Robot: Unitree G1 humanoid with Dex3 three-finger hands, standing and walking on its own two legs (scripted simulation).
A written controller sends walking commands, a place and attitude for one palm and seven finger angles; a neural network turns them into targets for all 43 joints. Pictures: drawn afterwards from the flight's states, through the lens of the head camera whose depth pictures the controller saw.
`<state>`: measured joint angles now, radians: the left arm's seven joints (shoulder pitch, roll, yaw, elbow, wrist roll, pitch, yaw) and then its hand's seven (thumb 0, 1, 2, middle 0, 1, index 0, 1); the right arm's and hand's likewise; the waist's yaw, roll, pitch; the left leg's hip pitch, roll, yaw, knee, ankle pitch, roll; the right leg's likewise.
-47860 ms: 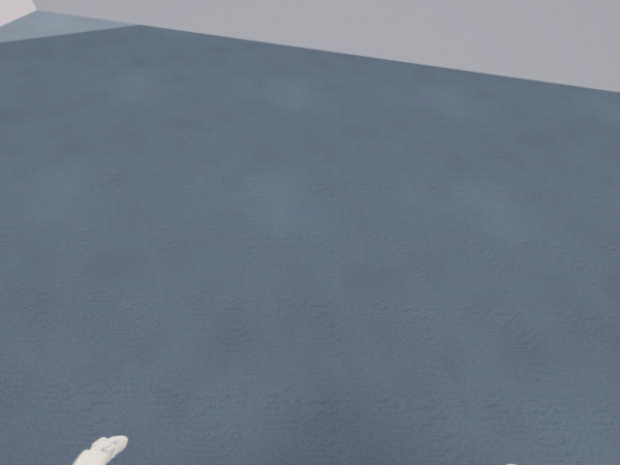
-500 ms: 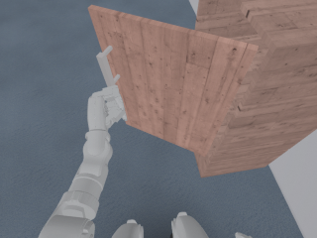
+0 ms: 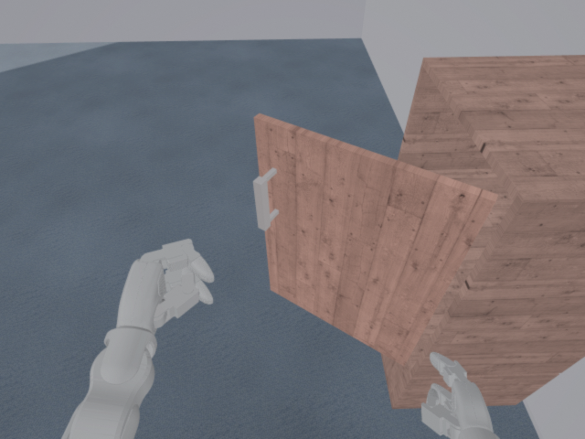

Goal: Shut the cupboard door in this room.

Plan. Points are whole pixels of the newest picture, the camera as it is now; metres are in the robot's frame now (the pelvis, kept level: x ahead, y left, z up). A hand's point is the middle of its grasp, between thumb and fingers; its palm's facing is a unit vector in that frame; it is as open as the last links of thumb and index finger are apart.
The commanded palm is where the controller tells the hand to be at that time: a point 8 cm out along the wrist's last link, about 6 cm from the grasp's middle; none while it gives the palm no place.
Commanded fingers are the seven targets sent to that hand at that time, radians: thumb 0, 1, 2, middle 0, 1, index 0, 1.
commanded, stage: draw the hand back to the body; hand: left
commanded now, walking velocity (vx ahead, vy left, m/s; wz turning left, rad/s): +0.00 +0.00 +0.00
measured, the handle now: (267, 199) +0.59 +0.09 -0.04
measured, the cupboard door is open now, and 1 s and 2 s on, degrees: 56 56 56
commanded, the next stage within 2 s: step back with the hand held close in 0.86 s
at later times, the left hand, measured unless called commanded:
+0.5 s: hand (10, 314) +0.19 +0.28 +0.18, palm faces +0.44 -0.80 -0.41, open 6.3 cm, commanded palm +0.14 +0.32 +0.19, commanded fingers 0.00 0.90 0.90 -0.20 -0.30 -0.20 -0.30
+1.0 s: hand (34, 319) +0.18 +0.25 +0.18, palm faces +0.45 -0.80 -0.40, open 7.4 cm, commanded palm +0.13 +0.29 +0.19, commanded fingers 0.00 0.90 0.90 -0.20 -0.30 -0.20 -0.30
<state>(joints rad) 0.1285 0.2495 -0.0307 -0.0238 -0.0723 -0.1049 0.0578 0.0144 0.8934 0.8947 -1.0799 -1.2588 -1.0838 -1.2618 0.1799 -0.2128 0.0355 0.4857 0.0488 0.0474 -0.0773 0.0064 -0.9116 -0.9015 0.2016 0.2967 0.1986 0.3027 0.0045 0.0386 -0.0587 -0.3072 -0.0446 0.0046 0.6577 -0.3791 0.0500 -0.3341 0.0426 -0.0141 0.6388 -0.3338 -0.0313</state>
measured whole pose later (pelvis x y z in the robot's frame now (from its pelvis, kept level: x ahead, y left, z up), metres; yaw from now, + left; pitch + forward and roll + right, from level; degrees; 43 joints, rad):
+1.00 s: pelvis -0.01 -0.01 +0.02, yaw +0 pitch -4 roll -1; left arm 0.46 0.36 0.34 -0.38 -0.08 -0.08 0.11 0.01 0.89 0.89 -0.21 -0.30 -0.21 -0.30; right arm 0.21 -0.23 0.02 0.63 0.03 -0.10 -0.07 0.01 -0.91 -0.90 0.20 0.30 0.20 0.30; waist 0.05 0.08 0.00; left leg -0.09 -0.03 -0.01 0.44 -0.27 0.04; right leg -0.11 0.05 -0.01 0.41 -0.22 -0.04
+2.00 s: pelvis -0.13 +0.01 -0.01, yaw +1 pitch -1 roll -2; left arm 0.51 0.43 0.45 -0.51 -0.01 -0.25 0.13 0.01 0.89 0.89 -0.21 -0.30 -0.21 -0.30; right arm 0.21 -0.21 0.00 0.58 0.00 -0.06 -0.07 0.01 -0.91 -0.90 0.21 0.30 0.21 0.30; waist -0.01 -0.01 0.01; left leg -0.50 -0.02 0.00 0.70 -0.24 0.07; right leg -0.42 0.10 0.08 0.65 -0.22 0.01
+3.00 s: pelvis -0.38 +0.06 +0.03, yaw +0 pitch -1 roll -4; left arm 0.65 0.51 0.45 -0.58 -0.03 -0.21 0.14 0.01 0.88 0.89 -0.21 -0.30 -0.21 -0.30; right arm 0.32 -0.14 0.02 0.61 -0.01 -0.05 -0.05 0.01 -0.90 -0.90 0.21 0.30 0.21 0.30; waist -0.06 -0.02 -0.05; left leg -0.24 0.12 0.12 0.39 -0.19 0.02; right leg -0.41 0.02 -0.12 0.82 -0.34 0.00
